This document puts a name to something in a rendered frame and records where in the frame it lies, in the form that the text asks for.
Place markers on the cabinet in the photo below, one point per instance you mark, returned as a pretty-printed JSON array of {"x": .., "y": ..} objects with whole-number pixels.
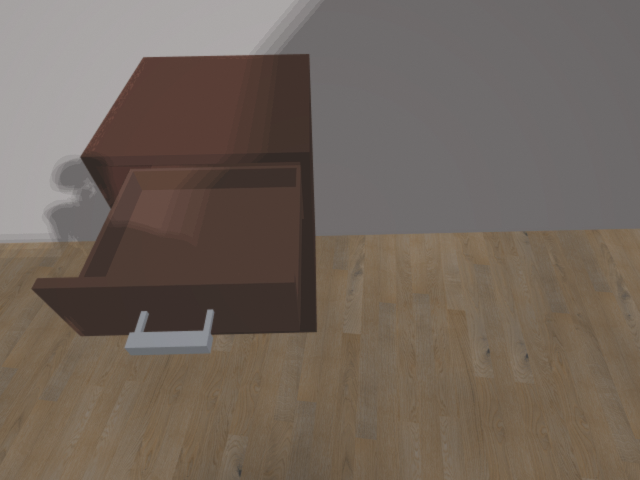
[{"x": 214, "y": 111}]

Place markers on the handle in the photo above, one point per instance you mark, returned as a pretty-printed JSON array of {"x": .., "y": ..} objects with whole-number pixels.
[{"x": 170, "y": 342}]

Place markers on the drawer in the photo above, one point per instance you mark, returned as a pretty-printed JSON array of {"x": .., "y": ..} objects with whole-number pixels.
[{"x": 180, "y": 241}]

